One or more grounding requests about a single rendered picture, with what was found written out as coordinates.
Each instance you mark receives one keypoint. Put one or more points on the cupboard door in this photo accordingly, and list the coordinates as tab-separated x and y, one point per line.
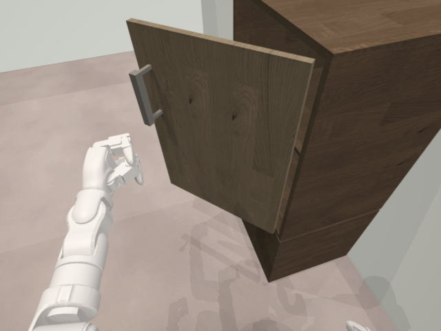
231	115

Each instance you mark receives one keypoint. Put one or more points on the handle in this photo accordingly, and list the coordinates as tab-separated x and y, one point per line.
136	77

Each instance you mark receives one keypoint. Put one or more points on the left robot forearm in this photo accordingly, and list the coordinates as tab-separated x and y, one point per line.
73	295

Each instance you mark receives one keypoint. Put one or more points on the robot left hand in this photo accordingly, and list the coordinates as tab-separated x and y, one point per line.
101	171

